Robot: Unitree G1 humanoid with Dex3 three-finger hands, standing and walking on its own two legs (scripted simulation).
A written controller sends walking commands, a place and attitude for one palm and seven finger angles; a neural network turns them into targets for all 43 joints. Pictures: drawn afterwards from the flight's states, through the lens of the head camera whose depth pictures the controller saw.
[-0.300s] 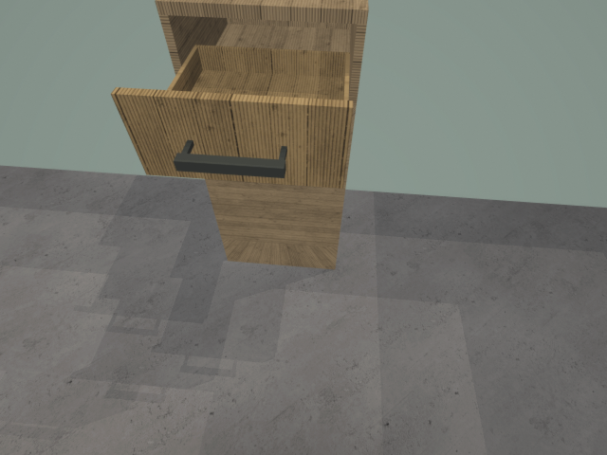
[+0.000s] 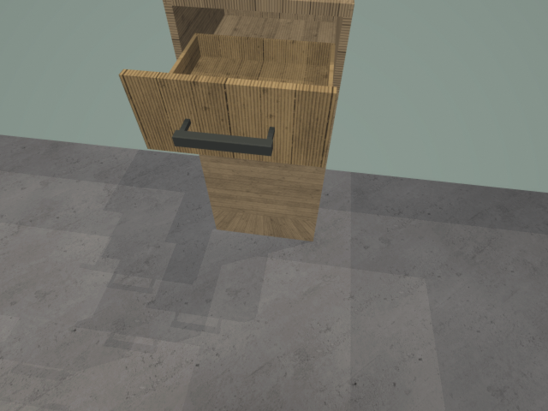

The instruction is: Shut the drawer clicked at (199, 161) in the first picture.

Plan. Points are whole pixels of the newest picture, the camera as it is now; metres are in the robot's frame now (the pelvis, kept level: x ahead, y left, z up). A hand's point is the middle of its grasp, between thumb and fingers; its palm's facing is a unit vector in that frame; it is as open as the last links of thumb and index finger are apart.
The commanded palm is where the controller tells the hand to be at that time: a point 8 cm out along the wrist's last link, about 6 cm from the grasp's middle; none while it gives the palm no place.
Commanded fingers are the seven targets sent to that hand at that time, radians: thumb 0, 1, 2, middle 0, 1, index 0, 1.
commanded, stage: stand and wait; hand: left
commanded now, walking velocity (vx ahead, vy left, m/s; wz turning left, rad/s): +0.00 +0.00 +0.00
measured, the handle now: (225, 135) +0.57 +0.12 +0.07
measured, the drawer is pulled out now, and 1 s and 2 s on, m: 0.30 0.30 0.30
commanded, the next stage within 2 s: look at it before walking up in 0.20 s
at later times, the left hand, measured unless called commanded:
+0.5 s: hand out of the picture +0.00 +0.17 -0.17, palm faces +0.04 -0.98 -0.20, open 7.4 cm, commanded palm none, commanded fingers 0.00 0.90 0.90 -0.20 -0.30 -0.20 -0.30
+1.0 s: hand out of the picture +0.02 +0.16 -0.17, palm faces +0.04 -0.98 -0.19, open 7.4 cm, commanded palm none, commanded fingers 0.00 0.90 0.90 -0.20 -0.30 -0.20 -0.30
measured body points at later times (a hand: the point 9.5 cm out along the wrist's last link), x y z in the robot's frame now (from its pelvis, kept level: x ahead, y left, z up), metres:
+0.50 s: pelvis +0.00 -0.01 +0.00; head +0.03 -0.01 +0.45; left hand +0.00 +0.22 -0.16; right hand +0.02 -0.23 -0.16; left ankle +0.03 +0.13 -0.74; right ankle -0.02 -0.09 -0.74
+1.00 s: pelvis +0.01 -0.01 +0.00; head +0.03 -0.01 +0.45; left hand +0.02 +0.21 -0.16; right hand +0.00 -0.23 -0.16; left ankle +0.03 +0.13 -0.74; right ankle -0.02 -0.09 -0.74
